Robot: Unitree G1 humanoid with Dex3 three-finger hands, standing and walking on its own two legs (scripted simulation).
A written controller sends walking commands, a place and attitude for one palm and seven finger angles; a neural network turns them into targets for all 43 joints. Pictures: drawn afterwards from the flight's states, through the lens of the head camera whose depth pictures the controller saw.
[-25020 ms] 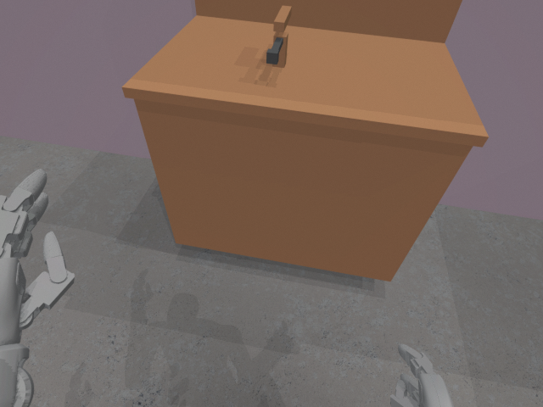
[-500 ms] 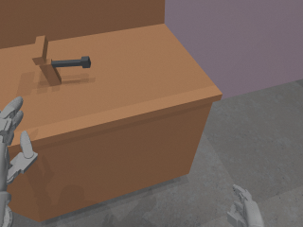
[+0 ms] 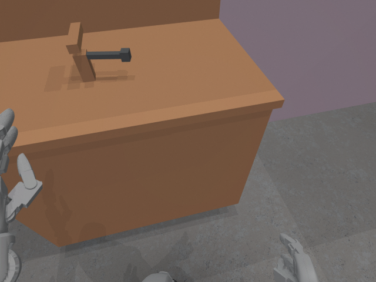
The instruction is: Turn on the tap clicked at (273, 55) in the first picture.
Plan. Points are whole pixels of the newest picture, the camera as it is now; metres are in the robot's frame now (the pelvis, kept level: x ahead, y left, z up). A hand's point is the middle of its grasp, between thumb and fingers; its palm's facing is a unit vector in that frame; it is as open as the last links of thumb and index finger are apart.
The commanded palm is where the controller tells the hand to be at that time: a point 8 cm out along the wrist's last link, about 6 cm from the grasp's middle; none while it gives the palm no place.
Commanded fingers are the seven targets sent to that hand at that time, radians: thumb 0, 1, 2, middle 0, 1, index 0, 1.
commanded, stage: step back with the hand held close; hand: left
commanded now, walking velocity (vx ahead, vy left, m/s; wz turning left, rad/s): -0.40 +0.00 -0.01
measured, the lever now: (125, 54) +0.66 +0.25 +0.14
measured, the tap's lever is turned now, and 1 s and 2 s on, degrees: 77 77 77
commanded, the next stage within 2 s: stop stepping back and stand still in 0.36 s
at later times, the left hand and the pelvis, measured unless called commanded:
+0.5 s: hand out of the picture +0.09 +0.21 +0.18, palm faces +0.40 -0.84 -0.38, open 7.4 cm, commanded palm +0.04 +0.25 +0.19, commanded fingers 0.00 0.90 0.90 -0.20 -0.30 -0.20 -0.30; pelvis -0.14 -0.02 +0.01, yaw -2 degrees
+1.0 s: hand out of the picture -0.04 +0.18 +0.18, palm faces +0.43 -0.81 -0.40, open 7.4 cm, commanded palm -0.10 +0.23 +0.19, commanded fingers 0.00 0.90 0.90 -0.20 -0.30 -0.20 -0.30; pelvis -0.25 -0.06 +0.01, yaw +1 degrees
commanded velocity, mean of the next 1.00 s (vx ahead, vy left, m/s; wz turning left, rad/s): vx -0.03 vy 0.06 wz -0.01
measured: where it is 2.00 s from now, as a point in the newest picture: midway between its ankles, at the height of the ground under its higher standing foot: outside the picture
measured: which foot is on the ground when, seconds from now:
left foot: up 0.00-0.18, down 0.20-0.52, up 0.54-0.92, down 0.94-1.00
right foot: down 0.00-0.20, up 0.22-0.50, down 0.52-1.00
